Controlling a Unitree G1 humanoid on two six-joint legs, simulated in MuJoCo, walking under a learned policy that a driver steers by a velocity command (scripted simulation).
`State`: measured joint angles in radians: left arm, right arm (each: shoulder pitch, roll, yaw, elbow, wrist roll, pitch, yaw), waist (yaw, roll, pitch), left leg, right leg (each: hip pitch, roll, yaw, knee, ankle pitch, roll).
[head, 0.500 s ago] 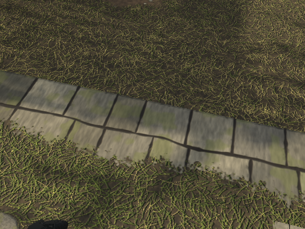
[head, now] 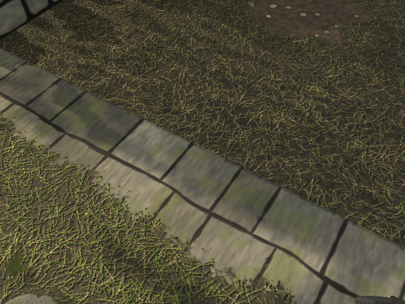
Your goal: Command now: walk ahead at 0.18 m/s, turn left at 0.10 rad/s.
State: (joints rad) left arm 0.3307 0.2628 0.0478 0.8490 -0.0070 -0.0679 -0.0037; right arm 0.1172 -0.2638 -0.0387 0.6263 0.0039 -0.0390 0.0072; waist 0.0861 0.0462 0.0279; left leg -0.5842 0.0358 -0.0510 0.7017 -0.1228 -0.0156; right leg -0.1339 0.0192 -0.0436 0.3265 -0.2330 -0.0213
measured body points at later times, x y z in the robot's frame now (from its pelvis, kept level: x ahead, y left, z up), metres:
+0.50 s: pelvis +0.09 -0.02 -0.02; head +0.09 -0.05 +0.43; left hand +0.23 +0.25 -0.12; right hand +0.18 -0.32 -0.13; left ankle +0.13 +0.13 -0.73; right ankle +0.06 -0.11 -0.75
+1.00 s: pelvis +0.33 -0.07 -0.03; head +0.36 -0.09 +0.42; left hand +0.39 +0.21 -0.15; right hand +0.48 -0.37 -0.11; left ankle +0.47 -0.02 -0.75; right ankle +0.07 -0.11 -0.72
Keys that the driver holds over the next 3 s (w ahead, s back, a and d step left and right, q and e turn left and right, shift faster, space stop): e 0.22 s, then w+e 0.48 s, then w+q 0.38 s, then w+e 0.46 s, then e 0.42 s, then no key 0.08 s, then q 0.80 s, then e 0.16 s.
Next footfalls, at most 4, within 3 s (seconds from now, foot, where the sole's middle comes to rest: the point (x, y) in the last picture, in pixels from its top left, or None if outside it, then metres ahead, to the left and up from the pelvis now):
0.08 left None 0.18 0.13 -0.78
0.48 right None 0.10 -0.12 -0.78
0.98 left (244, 291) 0.50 -0.03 -0.78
1.50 right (329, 230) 0.74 -0.33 -0.78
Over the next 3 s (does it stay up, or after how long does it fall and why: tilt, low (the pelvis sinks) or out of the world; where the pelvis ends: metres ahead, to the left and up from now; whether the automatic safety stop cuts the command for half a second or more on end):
stays up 0.87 -0.25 -0.01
